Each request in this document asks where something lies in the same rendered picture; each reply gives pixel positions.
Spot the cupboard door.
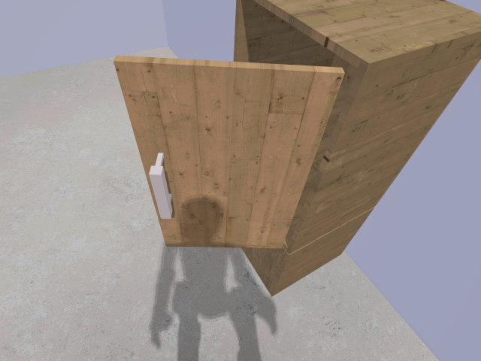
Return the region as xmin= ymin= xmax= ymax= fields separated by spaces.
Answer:
xmin=113 ymin=56 xmax=345 ymax=248

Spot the handle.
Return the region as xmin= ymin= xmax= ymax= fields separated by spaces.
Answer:
xmin=149 ymin=153 xmax=172 ymax=219

